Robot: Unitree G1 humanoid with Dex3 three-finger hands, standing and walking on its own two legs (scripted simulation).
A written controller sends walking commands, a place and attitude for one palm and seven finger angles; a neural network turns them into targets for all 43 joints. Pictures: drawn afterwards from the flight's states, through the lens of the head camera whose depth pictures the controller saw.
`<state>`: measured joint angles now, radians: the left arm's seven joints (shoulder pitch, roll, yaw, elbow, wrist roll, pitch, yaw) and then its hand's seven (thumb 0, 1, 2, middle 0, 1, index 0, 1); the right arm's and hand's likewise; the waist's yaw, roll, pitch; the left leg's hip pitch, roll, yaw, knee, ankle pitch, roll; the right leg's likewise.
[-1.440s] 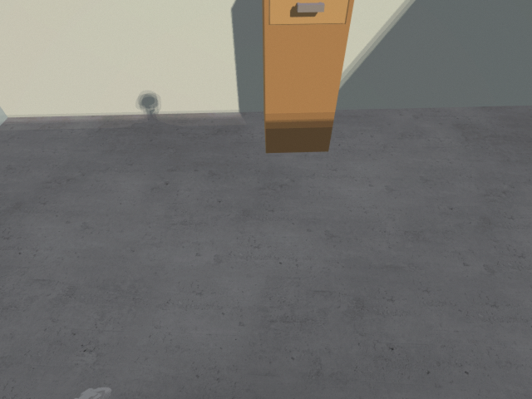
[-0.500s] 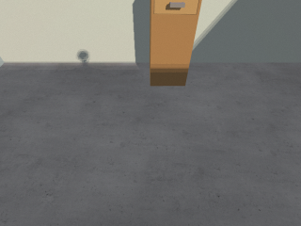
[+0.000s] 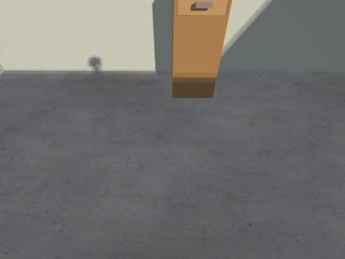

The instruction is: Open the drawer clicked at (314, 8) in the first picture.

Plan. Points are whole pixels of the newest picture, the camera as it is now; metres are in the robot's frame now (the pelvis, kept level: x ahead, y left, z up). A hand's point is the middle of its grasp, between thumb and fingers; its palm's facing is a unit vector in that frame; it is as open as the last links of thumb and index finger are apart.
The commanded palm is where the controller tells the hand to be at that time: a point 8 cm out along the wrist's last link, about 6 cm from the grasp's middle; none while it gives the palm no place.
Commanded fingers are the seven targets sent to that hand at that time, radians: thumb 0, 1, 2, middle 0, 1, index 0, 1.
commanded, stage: walk to a spot facing it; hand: left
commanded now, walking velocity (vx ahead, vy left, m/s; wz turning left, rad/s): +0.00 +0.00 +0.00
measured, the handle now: (203, 3) +1.58 -0.11 +0.03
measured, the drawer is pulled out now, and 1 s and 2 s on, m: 0.00 0.00 0.00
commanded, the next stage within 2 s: none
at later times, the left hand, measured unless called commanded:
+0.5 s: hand out of the picture +0.07 +0.17 -0.19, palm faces -0.11 -0.97 -0.21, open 7.3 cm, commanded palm none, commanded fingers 0.00 0.90 0.90 -0.20 -0.30 -0.20 -0.30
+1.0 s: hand (119, 206) +0.31 +0.20 -0.20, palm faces -0.32 -0.93 -0.18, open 7.4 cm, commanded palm none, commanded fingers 0.00 0.90 0.90 -0.20 -0.30 -0.20 -0.30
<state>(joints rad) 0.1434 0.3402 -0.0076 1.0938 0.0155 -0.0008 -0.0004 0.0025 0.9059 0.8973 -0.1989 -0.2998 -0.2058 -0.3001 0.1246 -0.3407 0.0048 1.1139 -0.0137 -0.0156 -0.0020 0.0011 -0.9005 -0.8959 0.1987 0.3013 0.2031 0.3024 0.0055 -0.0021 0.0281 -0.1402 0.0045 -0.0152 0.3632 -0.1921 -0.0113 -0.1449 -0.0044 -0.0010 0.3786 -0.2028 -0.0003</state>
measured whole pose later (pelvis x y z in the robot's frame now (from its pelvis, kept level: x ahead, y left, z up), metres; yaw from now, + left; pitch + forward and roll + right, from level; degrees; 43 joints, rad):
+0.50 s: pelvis +0.05 -0.03 -0.03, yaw -9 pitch -1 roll +0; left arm 0.35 0.19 0.04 1.02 0.03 -0.02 -0.03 0.00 0.91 0.90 -0.20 -0.30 -0.20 -0.30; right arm 0.30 -0.24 -0.03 1.07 -0.02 -0.01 0.00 0.00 -0.90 -0.90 0.20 0.30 0.20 0.30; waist 0.02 0.04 0.03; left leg -0.28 0.11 0.09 0.89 -0.49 -0.03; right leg -0.28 0.03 -0.07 0.67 -0.35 -0.05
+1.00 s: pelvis +0.26 +0.00 -0.02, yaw -24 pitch +0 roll -1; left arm 0.35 0.23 0.08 1.06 0.03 -0.01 -0.01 0.00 0.91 0.90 -0.20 -0.30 -0.20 -0.30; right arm 0.13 -0.14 -0.02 0.94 -0.03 -0.08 0.00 0.00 -0.90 -0.90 0.20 0.30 0.20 0.30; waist 0.04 -0.06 0.05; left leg -0.35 0.07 0.18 0.63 -0.27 0.05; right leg -0.38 -0.01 0.01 1.22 -0.40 -0.03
